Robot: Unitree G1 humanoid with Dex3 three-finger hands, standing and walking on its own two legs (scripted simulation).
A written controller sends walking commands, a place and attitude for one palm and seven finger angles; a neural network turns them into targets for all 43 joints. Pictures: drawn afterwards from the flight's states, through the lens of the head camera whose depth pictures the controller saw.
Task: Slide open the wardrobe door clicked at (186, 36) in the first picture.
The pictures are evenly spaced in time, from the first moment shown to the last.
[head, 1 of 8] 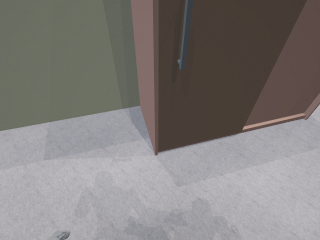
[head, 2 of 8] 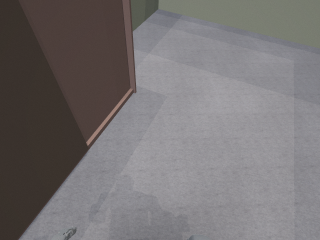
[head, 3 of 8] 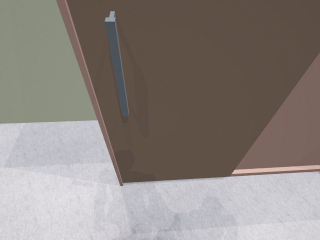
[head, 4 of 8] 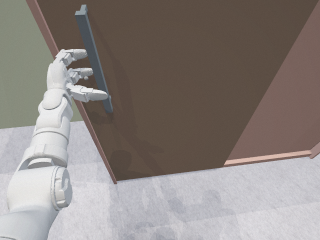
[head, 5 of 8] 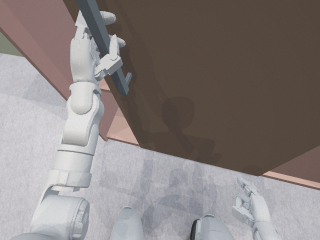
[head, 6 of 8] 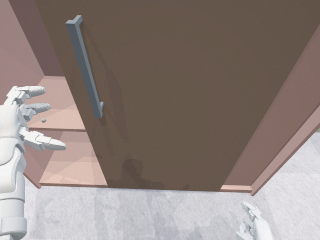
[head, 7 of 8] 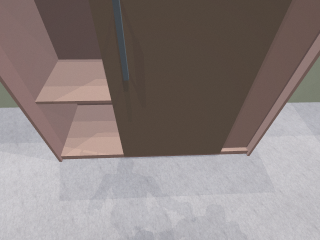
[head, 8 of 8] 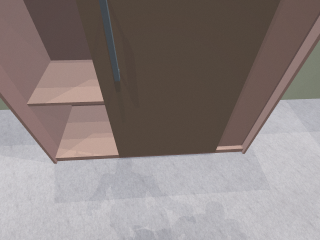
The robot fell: no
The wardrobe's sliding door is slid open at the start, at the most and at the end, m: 0.00 0.45 0.45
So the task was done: yes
